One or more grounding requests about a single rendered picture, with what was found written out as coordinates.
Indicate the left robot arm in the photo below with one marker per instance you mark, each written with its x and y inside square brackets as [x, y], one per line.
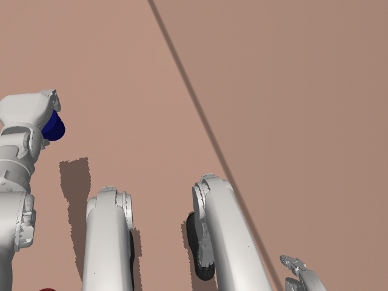
[20, 146]

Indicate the right robot foot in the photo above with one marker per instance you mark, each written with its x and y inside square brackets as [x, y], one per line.
[203, 273]

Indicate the left robot hand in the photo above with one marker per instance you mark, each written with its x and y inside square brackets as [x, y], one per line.
[32, 108]

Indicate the right robot hand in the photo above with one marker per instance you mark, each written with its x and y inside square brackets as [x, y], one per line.
[309, 281]

